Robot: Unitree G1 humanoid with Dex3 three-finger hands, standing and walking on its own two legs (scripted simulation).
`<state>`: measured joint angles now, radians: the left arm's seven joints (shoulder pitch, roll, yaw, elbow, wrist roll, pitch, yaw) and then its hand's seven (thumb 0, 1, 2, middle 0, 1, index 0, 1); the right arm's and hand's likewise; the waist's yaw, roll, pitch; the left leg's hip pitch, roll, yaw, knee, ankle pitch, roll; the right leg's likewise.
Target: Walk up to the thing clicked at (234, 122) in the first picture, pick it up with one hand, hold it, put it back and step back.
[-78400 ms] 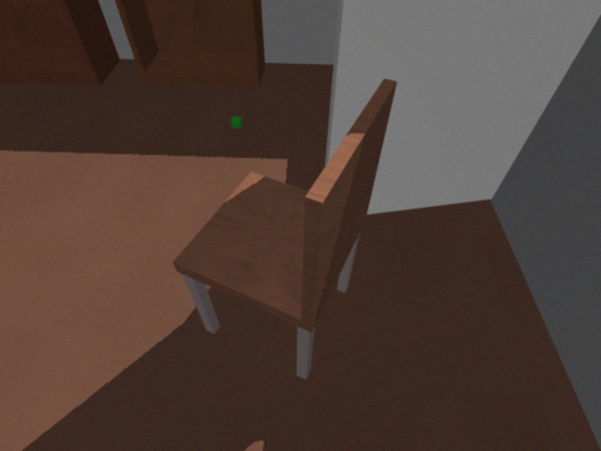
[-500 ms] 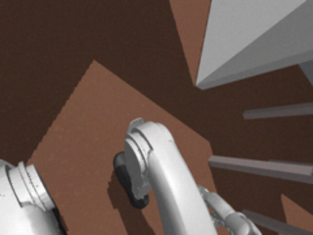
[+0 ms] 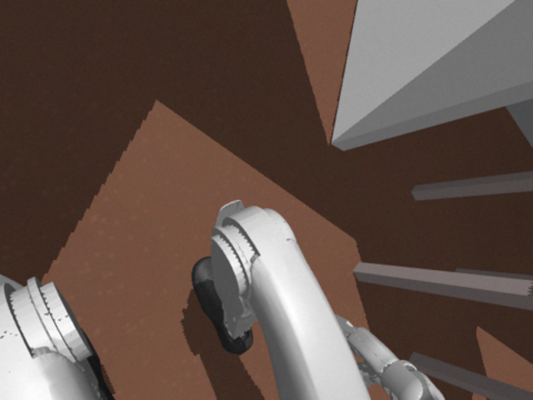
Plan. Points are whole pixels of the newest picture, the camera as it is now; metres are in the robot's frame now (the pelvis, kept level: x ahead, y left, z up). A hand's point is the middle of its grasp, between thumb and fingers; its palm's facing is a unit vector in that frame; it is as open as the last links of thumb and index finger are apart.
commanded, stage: rest palm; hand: left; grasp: from above
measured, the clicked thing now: out of the picture +0.47 +0.41 -0.29
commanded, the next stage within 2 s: none
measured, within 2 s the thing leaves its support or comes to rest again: neither
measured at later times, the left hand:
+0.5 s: hand out of the picture +0.44 +0.39 -0.25, palm faces -0.44 -0.18 -0.88, open 13.9 cm
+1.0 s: hand out of the picture +0.44 +0.39 -0.25, palm faces -0.44 -0.18 -0.88, open 13.8 cm
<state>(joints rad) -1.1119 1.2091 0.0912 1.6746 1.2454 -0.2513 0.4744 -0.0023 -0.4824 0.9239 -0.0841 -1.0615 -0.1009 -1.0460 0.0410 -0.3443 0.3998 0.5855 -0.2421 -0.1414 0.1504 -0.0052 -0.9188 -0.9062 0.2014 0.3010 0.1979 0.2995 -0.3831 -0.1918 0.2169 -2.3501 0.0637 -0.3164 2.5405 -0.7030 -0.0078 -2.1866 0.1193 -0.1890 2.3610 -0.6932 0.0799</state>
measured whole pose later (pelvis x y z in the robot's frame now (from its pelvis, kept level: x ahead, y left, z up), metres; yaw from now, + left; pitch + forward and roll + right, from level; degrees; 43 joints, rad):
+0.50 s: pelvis +0.00 +0.00 +0.00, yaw +0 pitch +26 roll -16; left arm -1.11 1.21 0.09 1.69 1.25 -0.25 0.49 0.00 -0.46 0.91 -0.08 -1.06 -0.10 -1.04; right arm 0.03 -0.35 0.41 0.59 -0.25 -0.15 0.15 -0.01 -0.91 -0.90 0.20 0.30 0.20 0.30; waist -0.39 -0.20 0.22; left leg -2.35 0.06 -0.32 2.54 -0.70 -0.01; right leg -2.19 0.12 -0.19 2.36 -0.69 0.08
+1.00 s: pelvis +0.00 +0.00 +0.00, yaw +0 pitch +26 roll -16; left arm -1.11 1.21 0.09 1.69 1.24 -0.25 0.49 0.00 -0.44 0.90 -0.09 -1.07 -0.11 -1.04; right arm 0.03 -0.36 0.41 0.58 -0.26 -0.15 0.15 -0.01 -0.91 -0.90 0.20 0.30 0.20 0.30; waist -0.38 -0.20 0.22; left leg -2.35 0.06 -0.32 2.54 -0.70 -0.01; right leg -2.19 0.12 -0.19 2.36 -0.69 0.08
